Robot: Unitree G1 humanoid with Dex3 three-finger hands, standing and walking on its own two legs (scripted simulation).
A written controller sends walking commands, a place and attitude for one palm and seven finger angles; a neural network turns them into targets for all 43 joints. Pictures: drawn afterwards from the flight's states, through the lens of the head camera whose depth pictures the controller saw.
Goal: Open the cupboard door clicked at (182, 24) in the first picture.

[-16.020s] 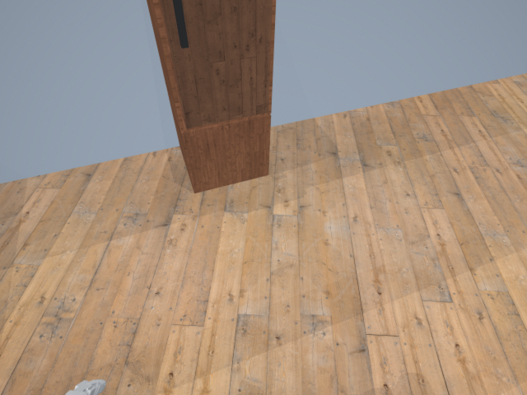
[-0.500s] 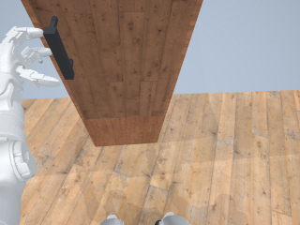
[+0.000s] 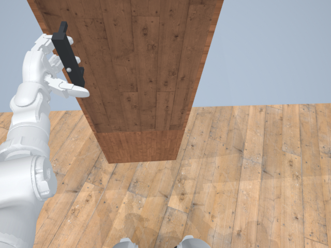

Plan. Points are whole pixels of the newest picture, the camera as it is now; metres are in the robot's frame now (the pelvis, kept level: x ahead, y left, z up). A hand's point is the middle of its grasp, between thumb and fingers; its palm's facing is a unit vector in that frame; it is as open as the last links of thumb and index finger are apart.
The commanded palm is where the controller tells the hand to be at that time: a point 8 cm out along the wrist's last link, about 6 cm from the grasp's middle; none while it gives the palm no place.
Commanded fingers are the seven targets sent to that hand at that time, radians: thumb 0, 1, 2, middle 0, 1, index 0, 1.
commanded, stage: slide the fingers in behind the handle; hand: left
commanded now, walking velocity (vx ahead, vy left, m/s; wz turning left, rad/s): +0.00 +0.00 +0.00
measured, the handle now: (72, 57) +0.55 +0.20 +0.12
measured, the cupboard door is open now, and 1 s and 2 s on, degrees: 0 0 6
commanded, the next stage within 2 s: close the thumb around the handle in 0.70 s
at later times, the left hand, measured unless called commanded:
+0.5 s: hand (79, 69) +0.50 +0.17 +0.12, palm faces +0.01 -1.00 +0.00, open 13.9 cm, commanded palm +0.48 +0.22 +0.12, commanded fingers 0.00 -0.50 0.30 -0.30 -1.20 -0.30 -1.20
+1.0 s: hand (79, 70) +0.50 +0.17 +0.13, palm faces +0.01 -1.00 +0.00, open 12.9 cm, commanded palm +0.47 +0.22 +0.12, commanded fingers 0.00 0.12 0.56 -0.34 -1.27 -0.34 -1.27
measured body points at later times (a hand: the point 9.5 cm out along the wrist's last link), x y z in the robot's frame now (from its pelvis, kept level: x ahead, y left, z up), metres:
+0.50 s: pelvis -0.01 -0.01 +0.00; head +0.09 +0.00 +0.44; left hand +0.50 +0.23 +0.13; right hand -0.01 -0.27 -0.11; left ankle +0.00 +0.11 -0.70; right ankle -0.01 -0.11 -0.70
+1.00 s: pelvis +0.00 +0.00 +0.00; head +0.08 +0.00 +0.44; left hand +0.49 +0.22 +0.13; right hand +0.01 -0.27 -0.11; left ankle +0.00 +0.11 -0.70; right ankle -0.01 -0.11 -0.70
